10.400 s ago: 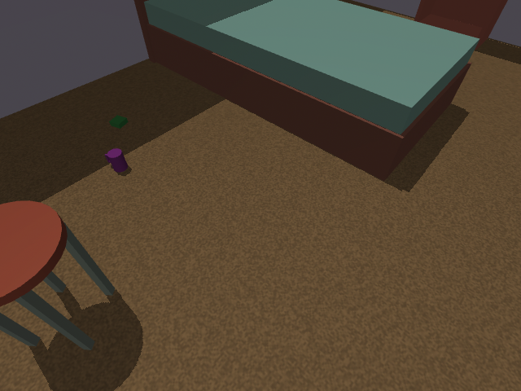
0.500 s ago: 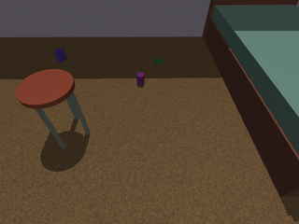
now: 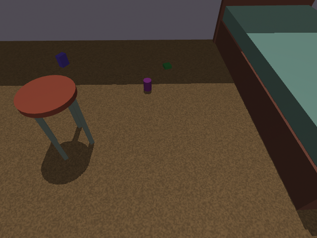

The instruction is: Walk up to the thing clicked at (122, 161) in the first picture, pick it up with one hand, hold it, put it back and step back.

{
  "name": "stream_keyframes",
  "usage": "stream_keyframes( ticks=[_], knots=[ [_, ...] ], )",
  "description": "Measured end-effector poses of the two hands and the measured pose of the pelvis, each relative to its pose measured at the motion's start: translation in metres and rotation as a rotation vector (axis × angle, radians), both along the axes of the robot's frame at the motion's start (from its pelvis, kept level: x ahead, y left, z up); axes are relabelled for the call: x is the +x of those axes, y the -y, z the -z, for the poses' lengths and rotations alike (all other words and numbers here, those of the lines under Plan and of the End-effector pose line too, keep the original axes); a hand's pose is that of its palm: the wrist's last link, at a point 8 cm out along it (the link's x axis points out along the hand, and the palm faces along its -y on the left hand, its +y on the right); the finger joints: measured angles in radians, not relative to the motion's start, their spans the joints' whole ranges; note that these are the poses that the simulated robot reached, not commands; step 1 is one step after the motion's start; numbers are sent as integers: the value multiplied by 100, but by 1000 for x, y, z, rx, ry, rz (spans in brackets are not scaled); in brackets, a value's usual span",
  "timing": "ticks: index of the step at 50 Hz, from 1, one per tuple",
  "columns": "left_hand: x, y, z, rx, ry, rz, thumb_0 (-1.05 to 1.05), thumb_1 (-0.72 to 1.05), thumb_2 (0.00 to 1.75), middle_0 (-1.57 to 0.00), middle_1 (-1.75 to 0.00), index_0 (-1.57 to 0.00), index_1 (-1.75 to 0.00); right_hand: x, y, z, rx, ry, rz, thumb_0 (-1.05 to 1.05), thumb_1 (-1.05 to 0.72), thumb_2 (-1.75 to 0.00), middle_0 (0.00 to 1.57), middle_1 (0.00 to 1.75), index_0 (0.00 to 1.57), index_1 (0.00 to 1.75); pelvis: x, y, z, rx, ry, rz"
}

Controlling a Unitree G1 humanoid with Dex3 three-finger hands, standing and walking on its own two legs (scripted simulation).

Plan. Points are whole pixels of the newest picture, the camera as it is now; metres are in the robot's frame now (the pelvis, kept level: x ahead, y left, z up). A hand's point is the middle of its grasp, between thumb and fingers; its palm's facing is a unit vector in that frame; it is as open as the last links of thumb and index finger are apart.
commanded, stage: stand
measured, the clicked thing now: (146, 83) +1.54 +0.22 -0.73
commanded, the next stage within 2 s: none
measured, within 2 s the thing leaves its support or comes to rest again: neither
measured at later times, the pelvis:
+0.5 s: pelvis +0.00 +0.00 +0.00, yaw +0 degrees
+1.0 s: pelvis +0.00 -0.01 +0.00, yaw +0 degrees
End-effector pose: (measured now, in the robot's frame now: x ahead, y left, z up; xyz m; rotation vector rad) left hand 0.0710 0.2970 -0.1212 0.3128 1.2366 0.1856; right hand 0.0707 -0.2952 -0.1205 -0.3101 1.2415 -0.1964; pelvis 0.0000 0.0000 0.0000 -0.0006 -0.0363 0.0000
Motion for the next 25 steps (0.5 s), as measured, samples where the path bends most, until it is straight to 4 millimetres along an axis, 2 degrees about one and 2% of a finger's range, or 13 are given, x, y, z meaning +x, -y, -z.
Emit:
stream_keyframes(
  ticks=[11, 25],
  knots=[
    [-2, 1, -1, 4, -2, -5, 1, 91, 89, -20, -30, -20, -30, 4, 1, 0, 2, 10, -6, 1, -90, -90, 21, 30, 20, 30, 1, 2, 0, 0, 5, 2],
    [-5, 2, -1, 7, -12, -7, 1, 91, 89, -20, -30, -20, -30, -1, 4, 1, 0, -4, -7, 1, -90, -90, 21, 30, 20, 30, 1, 4, 0, 0, 3, 2]
  ],
)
